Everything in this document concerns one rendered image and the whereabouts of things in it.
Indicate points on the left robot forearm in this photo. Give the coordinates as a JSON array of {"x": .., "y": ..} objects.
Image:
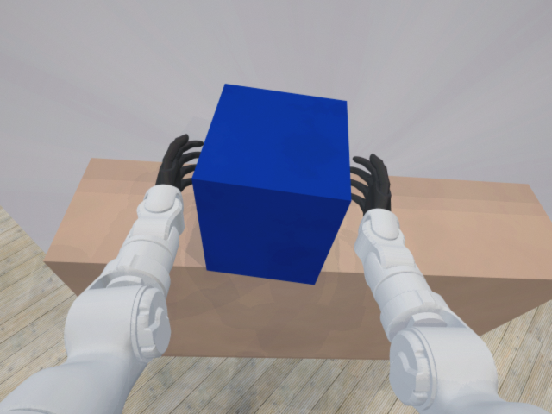
[{"x": 148, "y": 252}]

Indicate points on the right robot upper arm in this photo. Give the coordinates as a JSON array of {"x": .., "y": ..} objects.
[{"x": 447, "y": 370}]

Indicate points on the carton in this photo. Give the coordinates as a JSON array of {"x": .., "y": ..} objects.
[{"x": 272, "y": 183}]

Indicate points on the right robot forearm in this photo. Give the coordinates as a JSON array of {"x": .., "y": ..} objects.
[{"x": 401, "y": 291}]

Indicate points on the pedestal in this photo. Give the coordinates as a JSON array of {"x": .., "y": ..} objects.
[{"x": 484, "y": 247}]

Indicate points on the left robot upper arm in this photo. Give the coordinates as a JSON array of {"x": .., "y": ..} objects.
[{"x": 111, "y": 336}]

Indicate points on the robot left hand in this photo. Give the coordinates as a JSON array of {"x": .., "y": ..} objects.
[{"x": 172, "y": 170}]

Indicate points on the robot right hand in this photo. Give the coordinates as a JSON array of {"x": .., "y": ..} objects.
[{"x": 377, "y": 194}]

